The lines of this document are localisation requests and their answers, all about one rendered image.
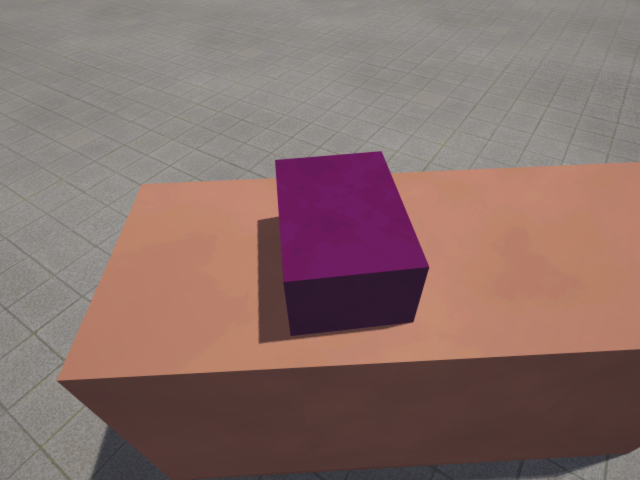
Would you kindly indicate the carton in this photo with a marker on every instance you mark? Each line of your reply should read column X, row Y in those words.
column 350, row 256

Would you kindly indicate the pedestal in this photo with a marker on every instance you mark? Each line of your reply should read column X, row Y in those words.
column 525, row 344

